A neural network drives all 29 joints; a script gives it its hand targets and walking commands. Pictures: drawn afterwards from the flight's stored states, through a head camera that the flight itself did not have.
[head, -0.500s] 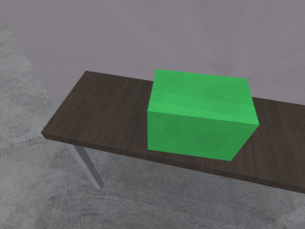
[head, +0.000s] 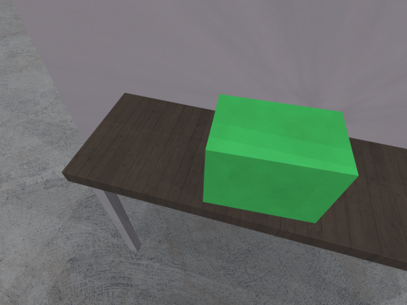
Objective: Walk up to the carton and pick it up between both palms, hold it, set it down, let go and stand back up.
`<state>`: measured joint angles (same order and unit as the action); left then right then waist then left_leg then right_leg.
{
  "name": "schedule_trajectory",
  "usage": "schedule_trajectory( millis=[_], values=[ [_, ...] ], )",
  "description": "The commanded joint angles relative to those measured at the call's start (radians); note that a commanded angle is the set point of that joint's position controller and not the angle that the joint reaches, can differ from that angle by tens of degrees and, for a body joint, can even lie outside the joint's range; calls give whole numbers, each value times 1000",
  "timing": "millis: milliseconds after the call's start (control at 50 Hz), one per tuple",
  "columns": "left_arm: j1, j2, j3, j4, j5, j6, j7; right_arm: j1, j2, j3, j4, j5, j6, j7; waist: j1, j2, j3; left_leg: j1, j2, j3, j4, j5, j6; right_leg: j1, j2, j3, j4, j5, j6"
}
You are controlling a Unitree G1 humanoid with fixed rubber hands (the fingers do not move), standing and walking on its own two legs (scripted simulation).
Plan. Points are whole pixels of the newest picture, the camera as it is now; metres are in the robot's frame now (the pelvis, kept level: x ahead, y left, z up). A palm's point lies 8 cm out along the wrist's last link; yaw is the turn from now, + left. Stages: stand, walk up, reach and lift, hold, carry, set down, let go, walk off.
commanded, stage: walk up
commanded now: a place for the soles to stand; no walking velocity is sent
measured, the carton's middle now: (268, 159) +0.42 -0.11 +0.03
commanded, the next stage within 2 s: reach and lift in 0.02 s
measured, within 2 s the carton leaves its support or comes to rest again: neither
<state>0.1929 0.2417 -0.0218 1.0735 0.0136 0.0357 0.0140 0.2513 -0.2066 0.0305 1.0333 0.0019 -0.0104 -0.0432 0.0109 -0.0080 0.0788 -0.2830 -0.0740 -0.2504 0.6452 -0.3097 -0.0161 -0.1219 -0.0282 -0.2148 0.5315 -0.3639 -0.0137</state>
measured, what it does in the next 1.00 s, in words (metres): stands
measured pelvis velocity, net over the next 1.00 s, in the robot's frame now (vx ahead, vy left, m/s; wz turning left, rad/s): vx -0.03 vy -0.01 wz -0.19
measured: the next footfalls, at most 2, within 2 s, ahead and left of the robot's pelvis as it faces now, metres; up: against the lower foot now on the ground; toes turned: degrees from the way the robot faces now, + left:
none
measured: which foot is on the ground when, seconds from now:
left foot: down 0.00-1.00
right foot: down 0.00-1.00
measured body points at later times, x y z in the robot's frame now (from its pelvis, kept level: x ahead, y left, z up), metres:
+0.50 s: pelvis -0.04 -0.03 +0.00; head -0.01 -0.02 +0.45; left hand +0.16 +0.18 -0.11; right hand +0.06 -0.30 -0.10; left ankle +0.03 +0.13 -0.73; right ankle -0.05 -0.10 -0.73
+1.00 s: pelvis -0.03 -0.01 +0.01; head -0.04 +0.02 +0.46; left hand +0.17 +0.22 -0.07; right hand +0.10 -0.26 -0.06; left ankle +0.03 +0.13 -0.73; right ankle -0.05 -0.10 -0.73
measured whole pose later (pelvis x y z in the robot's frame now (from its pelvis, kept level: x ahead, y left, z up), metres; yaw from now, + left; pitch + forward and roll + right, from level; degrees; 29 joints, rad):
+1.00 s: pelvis -0.03 -0.01 +0.01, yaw -11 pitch -5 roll +0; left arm 0.24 0.29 0.07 0.40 -0.09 0.29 0.00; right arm 0.22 -0.14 -0.02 0.59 0.03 -0.04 0.00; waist 0.04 -0.07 0.06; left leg -0.15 0.03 -0.05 0.44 -0.20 -0.04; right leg -0.12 0.02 -0.03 0.47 -0.26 -0.04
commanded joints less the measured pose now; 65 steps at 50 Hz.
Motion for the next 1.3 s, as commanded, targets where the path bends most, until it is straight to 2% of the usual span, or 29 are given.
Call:
schedule_trajectory(
  millis=[0, 20, 40, 60, 80, 100, 140, 160, 200, 220, 240, 260, 280, 360, 400, 460, 480, 540, 580, 620, 660, 700, 740, 820, 920, 940, 960, 1100, 1280],
  values=[
    [37, 138, 31, -39, 2, -8, 7, 55, -155, -29, -52, 1, -12, -10, -6, 54, -44, -97, 80, -30, -83, 366, 59, 81, -135, 113, -114, 189, -70],
    [-610, 297, 42, -522, -24, 175, 2, -672, -104, -162, -241, -81, -61, 20, -98, 5, -255, -139, 121, 168, 47, 167, -20, -304, -28, 179, 174, 47, -33],
    [-524, 278, 46, -563, -31, 295, 33, -542, -135, -190, -183, -107, -21, 47, -76, 18, -175, -233, 115, 218, 36, -32, -31, -300, -33, 182, 200, -93, -34],
    [-524, 255, 39, -588, -45, 379, 35, -545, -141, -206, -221, -102, 17, 65, -87, 6, -181, -285, 116, 245, -3, -154, -29, -247, -45, 184, 201, -158, -33],
    [-488, 241, 42, -574, -87, 440, 40, -542, -157, -189, -253, -86, 71, 85, -69, -19, -206, -330, 112, 249, 15, -131, -26, -179, -36, 171, 226, -129, -30],
    [-393, 205, 53, -567, -112, 484, 51, -466, -149, -154, -255, -65, 114, 115, -31, -8, -252, -334, 117, 245, 10, -25, -24, -149, -32, 153, 258, -24, -33],
    [-295, 143, 87, -719, -77, 550, 70, -328, -201, -83, -251, -37, 149, 165, 10, 119, -354, -154, 131, 235, 48, 343, -55, -200, 14, 116, 287, 173, -43],
    [-247, 105, 97, -770, -61, 566, 78, -280, -222, -57, -201, -10, 145, 179, 8, 155, -397, -9, 138, 211, 61, 562, -72, -249, 35, 108, 274, 246, -47],
    [-98, 73, 123, -784, -53, 588, 63, -232, -283, -21, -152, 50, 119, 176, -2, 149, -405, 194, 121, 196, 92, 805, -84, -302, 66, 103, 206, 394, -58],
    [-34, 66, 145, -781, -34, 604, 47, -223, -308, -1, -149, 78, 107, 163, -3, 156, -410, 240, 111, 206, 79, 830, -87, -274, 72, 107, 168, 465, -53],
    [5, 77, 163, -801, -5, 616, 28, -238, -322, 3, -168, 100, 92, 144, -5, 131, -386, 237, 87, 217, 60, 802, -85, -217, 69, 120, 135, 548, -46],
    [52, 72, 172, -781, 9, 628, 8, -238, -321, 23, -179, 124, 82, 123, -14, 91, -360, 239, 83, 226, 18, 721, -78, -145, 66, 124, 91, 583, -31],
    [77, 82, 211, -761, 47, 638, -8, -224, -307, 17, -184, 126, 71, 101, -13, 94, -313, 176, 69, 241, -15, 629, -75, -78, 60, 134, 65, 583, -23],
    [13, 132, 280, -693, 71, 601, -41, -310, -209, 33, -325, 91, 62, 54, 32, -89, -131, -19, 35, 299, -137, 286, -5, 27, 11, 183, -38, 465, 39],
    [-65, 138, 291, -687, 70, 554, -34, -364, -161, 29, -441, 69, 53, 53, 64, -88, -93, -68, 32, 327, -167, 163, 4, 20, -1, 205, -77, 319, 51],
    [-170, 174, 281, -757, 25, 433, -4, -329, -87, 18, -594, 43, 9, 81, 118, -68, -151, -145, 67, 352, -150, 37, 23, 17, -33, 266, -110, 46, 46],
    [-206, 180, 278, -733, 9, 404, -4, -328, -63, 7, -620, 20, 8, 86, 129, -107, -140, -167, 67, 358, -143, -8, 31, -2, -57, 293, -133, -31, 53],
    [-280, 184, 227, -768, -39, 343, -7, -267, -30, -32, -656, 7, 1, 80, 83, -80, -184, -121, 86, 354, -111, -22, 34, -119, -94, 325, -155, -122, 45],
    [-309, 197, 208, -813, -62, 309, -2, -231, -28, -66, -662, 5, -13, 63, 54, -27, -203, -108, 83, 357, -103, -14, 29, -145, -93, 324, -141, -104, 36],
    [-273, 194, 173, -854, -92, 292, 3, -182, -41, -88, -649, 7, -29, 58, 24, 14, -276, -72, 82, 345, -114, 36, 21, -118, -68, 288, -106, 2, 33],
    [-217, 216, 169, -894, -93, 270, 6, -135, -52, -77, -622, 22, -51, 43, 25, 52, -305, -56, 80, 350, -114, 119, 8, -42, -60, 291, -87, 145, 38],
    [-145, 215, 154, -890, -104, 254, -1, -111, -61, -81, -585, 48, -66, 34, 2, 53, -283, 0, 74, 339, -136, 155, -5, -13, -43, 267, -97, 191, 44],
    [-73, 230, 179, -842, -88, 257, -19, -64, -60, -68, -538, 39, -76, 6, -9, -7, -237, 21, 58, 343, -169, 181, -4, 45, -43, 266, -135, 261, 65],
    [-21, 218, 194, -808, -77, 241, -31, -99, -60, -58, -545, 50, -87, -11, 5, -18, -160, 52, 47, 339, -233, 180, 13, 44, -18, 239, -186, 233, 54],
    [-49, 187, 158, -817, -112, 206, -15, -131, -78, -81, -599, 48, -74, 35, 28, -1, -61, 85, 52, 339, -309, 100, 5, 1, 17, 197, -248, 17, 22],
    [-57, 128, 92, -838, -110, 218, -1, -178, -60, -122, -605, 3, -65, 48, 21, 65, 10, 109, 47, 321, -332, 64, 3, -93, 38, 186, -252, -1, 16],
    [-69, 131, 96, -855, -112, 218, 10, -177, -74, -130, -620, 10, -60, 67, 24, 66, 1, 107, 50, 318, -341, 33, 1, -88, 41, 180, -256, -8, 12],
    [-43, 87, 59, -897, -133, 111, 71, -162, -158, -167, -656, 45, -97, 152, 43, 45, -93, 159, 67, 300, -344, 110, -21, -88, 53, 188, -246, 97, -4],
    [24, 21, 40, -931, -114, 9, 100, -128, -245, -178, -601, 118, -186, 182, 45, 11, -182, 274, 80, 284, -302, 367, -36, -68, 83, 192, -254, 262, -23]
  ],
)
